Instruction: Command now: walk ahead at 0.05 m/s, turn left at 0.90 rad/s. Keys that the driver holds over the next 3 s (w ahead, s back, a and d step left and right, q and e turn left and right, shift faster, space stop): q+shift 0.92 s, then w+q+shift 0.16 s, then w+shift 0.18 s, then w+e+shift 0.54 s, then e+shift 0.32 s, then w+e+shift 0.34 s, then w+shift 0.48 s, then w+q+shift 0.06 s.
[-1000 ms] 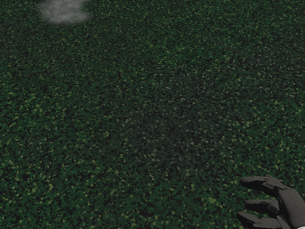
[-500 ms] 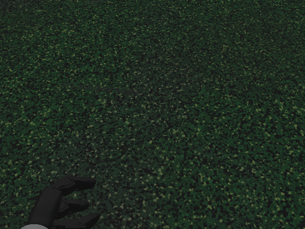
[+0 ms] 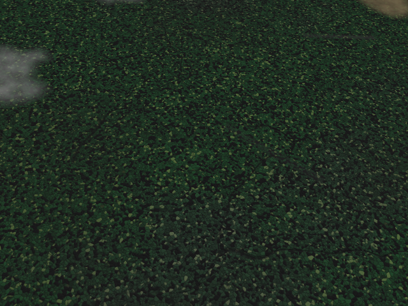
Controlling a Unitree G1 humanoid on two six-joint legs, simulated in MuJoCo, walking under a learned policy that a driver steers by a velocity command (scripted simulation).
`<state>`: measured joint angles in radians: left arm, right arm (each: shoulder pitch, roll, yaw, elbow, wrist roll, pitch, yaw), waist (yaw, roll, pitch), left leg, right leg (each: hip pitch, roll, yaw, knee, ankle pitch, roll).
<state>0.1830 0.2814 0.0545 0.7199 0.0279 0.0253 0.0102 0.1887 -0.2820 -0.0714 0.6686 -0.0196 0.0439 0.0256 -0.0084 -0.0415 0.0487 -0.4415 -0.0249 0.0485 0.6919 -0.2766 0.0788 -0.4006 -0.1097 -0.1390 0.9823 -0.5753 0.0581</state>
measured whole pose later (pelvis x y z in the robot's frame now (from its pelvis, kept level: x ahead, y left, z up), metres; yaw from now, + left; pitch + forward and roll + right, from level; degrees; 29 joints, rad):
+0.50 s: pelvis +0.03 -0.04 +0.03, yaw +28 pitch +1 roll +0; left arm 0.16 0.28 0.03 0.67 0.03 0.03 0.04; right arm 0.20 -0.35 -0.11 0.66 -0.03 0.07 0.04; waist -0.02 0.06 0.06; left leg -0.52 -0.17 -0.14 0.97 -0.38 -0.02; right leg -0.26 0.02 0.01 0.45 -0.21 -0.03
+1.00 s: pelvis +0.01 +0.00 +0.02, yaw +57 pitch +1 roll -1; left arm 0.22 0.33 0.07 0.67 0.04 0.05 -0.01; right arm 0.21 -0.33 -0.08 0.63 -0.01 0.07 0.02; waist 0.00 -0.05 0.07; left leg -0.27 -0.09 -0.07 0.51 -0.27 0.08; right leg -0.50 -0.08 -0.02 1.06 -0.41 0.07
